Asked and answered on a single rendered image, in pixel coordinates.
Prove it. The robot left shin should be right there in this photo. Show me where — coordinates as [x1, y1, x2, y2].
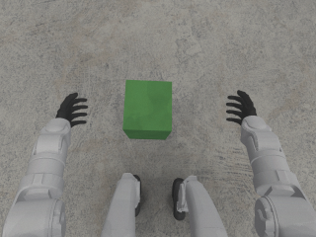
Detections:
[117, 173, 138, 208]

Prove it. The robot right forearm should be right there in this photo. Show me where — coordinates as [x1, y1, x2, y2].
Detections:
[240, 116, 316, 215]

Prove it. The robot left foot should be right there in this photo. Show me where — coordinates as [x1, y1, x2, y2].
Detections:
[133, 175, 141, 217]

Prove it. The robot right hand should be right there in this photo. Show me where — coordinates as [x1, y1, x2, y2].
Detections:
[226, 90, 257, 125]

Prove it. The carton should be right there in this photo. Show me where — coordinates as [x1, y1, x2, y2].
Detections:
[122, 79, 173, 140]

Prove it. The robot left hand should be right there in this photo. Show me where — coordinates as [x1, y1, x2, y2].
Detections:
[55, 92, 88, 127]

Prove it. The robot right upper arm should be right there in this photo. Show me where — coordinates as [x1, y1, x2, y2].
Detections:
[254, 196, 316, 237]

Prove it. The robot left upper arm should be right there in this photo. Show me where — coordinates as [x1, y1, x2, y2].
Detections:
[4, 198, 66, 237]

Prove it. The robot left forearm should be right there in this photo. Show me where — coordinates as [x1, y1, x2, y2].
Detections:
[1, 118, 71, 237]

